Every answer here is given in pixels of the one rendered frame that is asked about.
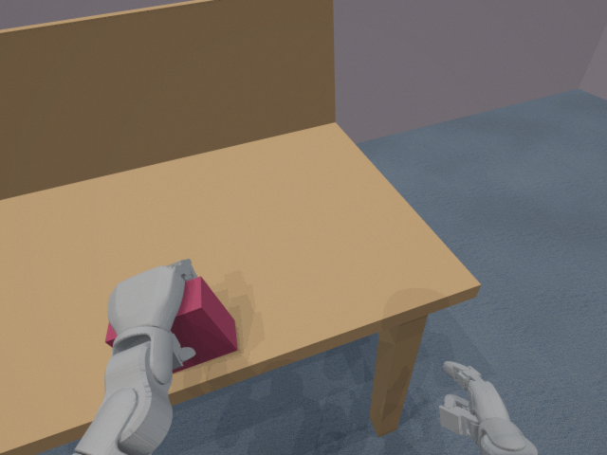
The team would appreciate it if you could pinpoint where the sponge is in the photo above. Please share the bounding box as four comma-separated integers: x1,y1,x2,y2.
105,276,238,373

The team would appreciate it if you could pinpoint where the robot right forearm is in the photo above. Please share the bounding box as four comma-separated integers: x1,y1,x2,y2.
478,418,538,455

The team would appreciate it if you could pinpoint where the robot right hand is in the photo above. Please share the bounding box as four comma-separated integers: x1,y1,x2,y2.
439,361,510,446

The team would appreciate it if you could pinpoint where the table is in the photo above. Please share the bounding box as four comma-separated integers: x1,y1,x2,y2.
0,0,481,455

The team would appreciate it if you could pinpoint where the robot left forearm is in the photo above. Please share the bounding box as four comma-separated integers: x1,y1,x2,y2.
72,326,174,455

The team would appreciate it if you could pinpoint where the robot left hand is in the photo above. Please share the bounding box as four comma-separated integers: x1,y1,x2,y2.
108,259,197,370

